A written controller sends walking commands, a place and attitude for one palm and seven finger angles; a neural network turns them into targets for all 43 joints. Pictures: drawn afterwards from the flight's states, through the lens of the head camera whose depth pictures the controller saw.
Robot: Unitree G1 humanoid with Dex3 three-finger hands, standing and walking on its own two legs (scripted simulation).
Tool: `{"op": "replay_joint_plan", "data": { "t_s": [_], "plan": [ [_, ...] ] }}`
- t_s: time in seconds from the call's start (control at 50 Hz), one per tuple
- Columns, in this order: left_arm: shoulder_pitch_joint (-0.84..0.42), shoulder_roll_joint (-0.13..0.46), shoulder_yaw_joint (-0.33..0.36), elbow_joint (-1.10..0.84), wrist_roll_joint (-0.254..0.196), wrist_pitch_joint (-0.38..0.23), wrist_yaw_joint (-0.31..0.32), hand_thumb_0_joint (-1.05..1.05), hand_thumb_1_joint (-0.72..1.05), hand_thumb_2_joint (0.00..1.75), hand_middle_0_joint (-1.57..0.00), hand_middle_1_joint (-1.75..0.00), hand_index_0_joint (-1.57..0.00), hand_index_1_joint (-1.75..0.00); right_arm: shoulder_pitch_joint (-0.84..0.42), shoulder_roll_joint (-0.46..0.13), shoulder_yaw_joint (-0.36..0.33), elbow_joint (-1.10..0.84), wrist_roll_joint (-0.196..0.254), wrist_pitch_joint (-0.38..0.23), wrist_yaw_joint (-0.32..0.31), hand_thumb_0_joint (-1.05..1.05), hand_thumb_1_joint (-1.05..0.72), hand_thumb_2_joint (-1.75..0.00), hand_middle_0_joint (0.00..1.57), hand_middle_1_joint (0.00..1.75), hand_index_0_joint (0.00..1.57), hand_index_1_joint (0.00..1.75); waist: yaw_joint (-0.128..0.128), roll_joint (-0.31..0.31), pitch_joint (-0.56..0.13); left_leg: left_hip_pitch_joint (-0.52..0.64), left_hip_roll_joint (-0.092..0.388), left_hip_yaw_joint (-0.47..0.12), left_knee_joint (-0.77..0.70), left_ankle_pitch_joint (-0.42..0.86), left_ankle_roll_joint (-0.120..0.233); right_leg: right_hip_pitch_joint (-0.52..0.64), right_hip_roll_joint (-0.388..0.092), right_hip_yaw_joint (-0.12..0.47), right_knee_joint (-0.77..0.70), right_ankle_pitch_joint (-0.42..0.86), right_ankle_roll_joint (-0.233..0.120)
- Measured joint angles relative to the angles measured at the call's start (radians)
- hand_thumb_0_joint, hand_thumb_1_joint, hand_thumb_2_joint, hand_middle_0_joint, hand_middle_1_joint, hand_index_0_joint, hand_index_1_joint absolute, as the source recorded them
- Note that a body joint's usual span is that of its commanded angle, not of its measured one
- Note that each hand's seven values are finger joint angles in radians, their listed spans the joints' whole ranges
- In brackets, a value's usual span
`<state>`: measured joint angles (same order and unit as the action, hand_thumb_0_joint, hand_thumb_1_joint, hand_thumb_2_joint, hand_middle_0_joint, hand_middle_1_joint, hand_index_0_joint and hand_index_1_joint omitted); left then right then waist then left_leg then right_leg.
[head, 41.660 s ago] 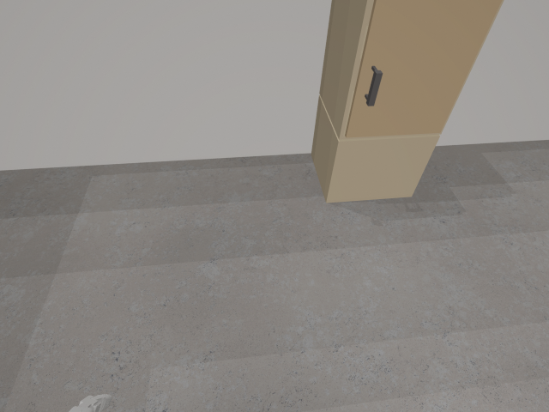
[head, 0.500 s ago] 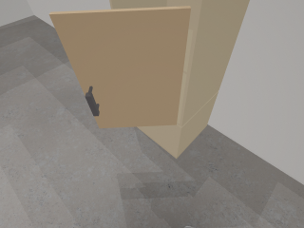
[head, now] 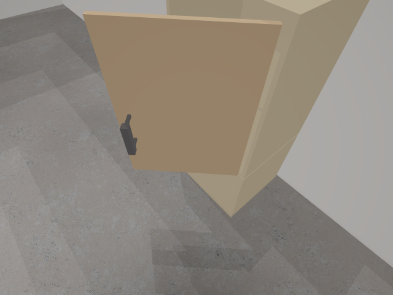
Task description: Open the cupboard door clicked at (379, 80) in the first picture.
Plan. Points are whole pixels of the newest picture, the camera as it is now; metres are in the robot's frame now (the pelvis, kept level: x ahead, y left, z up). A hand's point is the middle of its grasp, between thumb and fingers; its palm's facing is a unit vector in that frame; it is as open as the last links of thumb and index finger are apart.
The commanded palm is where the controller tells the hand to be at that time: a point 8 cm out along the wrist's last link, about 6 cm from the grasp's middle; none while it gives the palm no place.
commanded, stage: come to a stop and stand still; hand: left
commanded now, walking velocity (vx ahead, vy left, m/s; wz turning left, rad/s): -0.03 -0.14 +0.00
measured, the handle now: (130, 134) +0.56 +0.26 -0.10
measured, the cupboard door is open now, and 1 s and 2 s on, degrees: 45 45 45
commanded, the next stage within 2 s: look again from close up in 0.86 s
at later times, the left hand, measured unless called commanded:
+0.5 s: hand out of the picture +0.00 +0.15 -0.17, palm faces -0.01 -0.98 -0.21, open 7.4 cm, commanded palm none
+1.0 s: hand out of the picture -0.04 +0.12 -0.17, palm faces +0.03 -0.99 -0.16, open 7.4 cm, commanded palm none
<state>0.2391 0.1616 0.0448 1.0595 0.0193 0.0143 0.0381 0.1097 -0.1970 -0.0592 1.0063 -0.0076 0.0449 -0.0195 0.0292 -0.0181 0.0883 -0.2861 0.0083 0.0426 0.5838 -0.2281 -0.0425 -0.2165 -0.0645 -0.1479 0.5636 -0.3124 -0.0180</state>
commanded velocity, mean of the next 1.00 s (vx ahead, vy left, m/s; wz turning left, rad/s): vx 0.01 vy -0.03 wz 0.00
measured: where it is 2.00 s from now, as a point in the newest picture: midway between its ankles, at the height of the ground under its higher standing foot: outside the picture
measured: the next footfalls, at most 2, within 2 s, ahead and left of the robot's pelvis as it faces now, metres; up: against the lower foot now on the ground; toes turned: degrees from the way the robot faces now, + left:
right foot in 0.38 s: -0.05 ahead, -0.13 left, +0.00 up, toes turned -3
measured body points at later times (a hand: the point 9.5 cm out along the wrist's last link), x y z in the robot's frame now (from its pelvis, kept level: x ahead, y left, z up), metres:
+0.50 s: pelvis -0.04 -0.03 +0.00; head -0.03 -0.04 +0.45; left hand +0.00 +0.20 -0.15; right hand -0.04 -0.27 -0.16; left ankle +0.02 +0.12 -0.73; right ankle -0.09 -0.13 -0.73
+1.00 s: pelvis -0.02 -0.03 +0.00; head +0.00 -0.03 +0.45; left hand -0.04 +0.17 -0.16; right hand -0.04 -0.25 -0.16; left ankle +0.02 +0.11 -0.73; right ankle -0.09 -0.13 -0.73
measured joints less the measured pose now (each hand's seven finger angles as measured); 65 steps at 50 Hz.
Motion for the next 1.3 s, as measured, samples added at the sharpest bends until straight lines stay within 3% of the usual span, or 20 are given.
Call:
{"op": "replay_joint_plan", "data": {
  "t_s": [0.02,0.06,0.1,0.18,0.28,0.32,0.38,0.46,0.52,0.6,0.78,0.96,1.0,1.06,1.1,1.3],
  "plan": [
    [0.004,0.003,-0.001,0.000,-0.004,0.006,-0.001,0.00,0.91,0.90,-0.20,-0.30,-0.20,-0.30,0.004,-0.003,0.001,-0.006,-0.003,-0.010,-0.001,0.00,-0.91,-0.89,0.20,0.30,0.20,0.29,-0.002,0.005,-0.007,0.013,0.005,-0.004,-0.031,0.003,0.035,-0.016,0.003,-0.006,0.031,-0.017,0.008],
    [-0.004,0.022,0.000,-0.001,-0.009,0.020,0.003,0.00,0.91,0.90,-0.20,-0.30,-0.20,-0.30,0.001,0.012,0.008,-0.006,-0.009,-0.016,-0.007,0.00,-0.91,-0.89,0.20,0.30,0.20,0.29,0.007,-0.026,0.003,0.004,-0.008,0.008,-0.008,-0.029,0.070,-0.058,0.005,0.044,0.139,-0.146,0.018],
    [-0.007,0.035,0.004,-0.005,-0.009,0.030,0.003,0.00,0.91,0.90,-0.20,-0.30,-0.20,-0.30,0.004,0.026,0.022,-0.009,-0.014,-0.020,-0.015,0.00,-0.91,-0.89,0.20,0.30,0.20,0.30,0.013,-0.043,0.005,0.007,-0.011,0.018,-0.020,-0.028,0.075,-0.097,0.021,0.096,0.252,-0.202,0.023],
    [-0.013,0.041,0.008,-0.005,-0.007,0.038,-0.012,0.00,0.91,0.90,-0.20,-0.30,-0.20,-0.30,0.014,0.043,0.040,-0.008,-0.017,-0.020,-0.026,0.00,-0.91,-0.89,0.20,0.30,0.20,0.30,0.006,-0.029,0.000,0.005,-0.003,0.021,-0.073,0.015,0.074,-0.124,0.040,0.146,0.356,-0.186,0.031],
    [-0.011,0.042,0.007,-0.009,-0.005,0.039,-0.024,0.00,0.91,0.90,-0.20,-0.30,-0.20,-0.30,0.035,0.050,0.033,0.001,-0.017,-0.025,-0.025,0.00,-0.92,-0.89,0.21,0.30,0.20,0.30,-0.017,-0.001,-0.013,-0.010,0.018,0.026,-0.115,0.056,0.064,-0.075,0.030,0.142,0.261,-0.184,0.037],
    [-0.012,0.039,0.004,-0.010,-0.005,0.035,-0.026,0.00,0.91,0.90,-0.20,-0.30,-0.20,-0.30,0.048,0.041,0.027,0.009,-0.018,-0.025,-0.020,0.00,-0.92,-0.89,0.21,0.30,0.21,0.30,-0.028,0.012,-0.018,-0.021,0.027,0.026,-0.117,0.065,0.055,-0.034,0.029,0.133,0.166,-0.165,0.035],
    [-0.009,0.039,0.000,-0.013,-0.004,0.014,-0.025,0.00,0.91,0.90,-0.20,-0.30,-0.20,-0.30,0.078,0.030,0.017,0.028,-0.011,-0.021,-0.015,0.00,-0.92,-0.89,0.21,0.30,0.21,0.30,-0.037,0.010,-0.029,-0.048,0.030,0.029,-0.083,0.060,0.034,0.054,0.026,0.129,-0.050,-0.041,0.024],
    [0.002,0.009,-0.020,0.008,-0.006,-0.001,-0.019,0.00,0.91,0.90,-0.20,-0.30,-0.20,-0.30,0.126,0.006,0.012,0.072,-0.011,-0.003,-0.006,0.00,-0.92,-0.89,0.20,0.30,0.20,0.30,-0.057,0.039,-0.041,-0.033,0.039,-0.010,-0.069,-0.005,0.022,0.086,0.050,0.106,-0.072,-0.033,0.011],
    [0.009,-0.007,-0.030,0.026,-0.011,-0.008,-0.011,0.01,0.92,0.90,-0.20,-0.30,-0.20,-0.30,0.163,0.001,0.016,0.106,-0.012,-0.012,-0.007,0.00,-0.92,-0.89,0.20,0.30,0.20,0.30,-0.065,0.039,-0.050,-0.002,0.048,-0.027,-0.095,0.076,0.010,0.106,0.063,0.095,-0.070,-0.041,0.004],
    [0.013,-0.005,-0.032,0.048,-0.016,-0.005,-0.006,0.01,0.94,0.90,-0.20,-0.30,-0.20,-0.30,0.197,0.017,0.025,0.146,-0.009,-0.016,-0.012,0.00,-0.92,-0.89,0.20,0.30,0.20,0.30,-0.066,0.020,-0.051,0.025,0.056,-0.036,-0.102,0.056,-0.009,0.139,0.072,0.087,-0.087,-0.042,-0.005],
    [0.032,-0.025,-0.038,0.069,-0.023,-0.009,-0.009,0.01,0.93,0.90,-0.20,-0.30,-0.20,-0.30,0.213,0.060,0.041,0.173,-0.009,-0.019,-0.018,0.00,-0.91,-0.89,0.20,0.30,0.20,0.30,-0.058,0.017,-0.029,0.040,0.066,-0.046,-0.122,0.062,-0.016,0.166,0.086,0.078,-0.130,-0.025,-0.015],
    [0.062,-0.045,-0.037,0.081,-0.022,-0.012,-0.004,0.00,0.91,0.90,-0.20,-0.30,-0.20,-0.30,0.179,0.086,0.044,0.164,-0.005,-0.031,-0.023,0.00,-0.91,-0.89,0.20,0.30,0.20,0.30,-0.042,0.007,-0.022,0.046,0.059,-0.041,-0.120,0.046,-0.012,0.177,0.078,0.082,-0.140,-0.032,-0.009],
    [0.078,-0.057,-0.043,0.072,-0.011,-0.035,0.011,0.00,0.91,0.90,-0.20,-0.30,-0.20,-0.30,0.167,0.074,0.046,0.141,-0.002,-0.028,-0.016,0.00,-0.91,-0.89,0.20,0.30,0.20,0.30,-0.030,0.025,-0.030,0.002,0.068,-0.042,-0.038,0.008,0.007,0.162,0.089,0.089,-0.144,-0.026,-0.001],
    [0.107,-0.075,-0.053,0.050,-0.001,-0.057,0.013,0.00,0.91,0.90,-0.20,-0.30,-0.20,-0.30,0.153,0.035,0.036,0.090,-0.005,-0.031,-0.014,0.02,-0.93,-0.89,0.20,0.30,0.20,0.30,-0.038,0.058,-0.034,-0.025,0.062,-0.031,0.028,-0.043,0.036,0.136,0.100,0.098,-0.113,-0.039,0.006],
    [0.109,-0.068,-0.054,0.042,-0.001,-0.054,0.015,0.00,0.91,0.90,-0.20,-0.30,-0.20,-0.30,0.146,0.029,0.034,0.067,-0.004,-0.047,-0.011,0.02,-0.94,-0.89,0.20,0.30,0.20,0.30,-0.047,0.048,-0.033,-0.020,0.044,-0.021,0.031,-0.061,0.042,0.121,0.082,0.103,-0.067,-0.066,0.016],
    [0.063,0.001,-0.045,-0.008,-0.003,-0.027,0.015,0.00,0.91,0.90,-0.20,-0.30,-0.20,-0.30,0.120,0.028,0.051,0.029,-0.004,-0.053,-0.013,0.01,-0.95,-0.89,0.20,0.30,0.20,0.30,-0.027,0.019,-0.063,-0.009,-0.001,0.013,0.020,-0.058,0.077,0.109,0.031,0.127,-0.037,-0.080,0.051]
  ]
}}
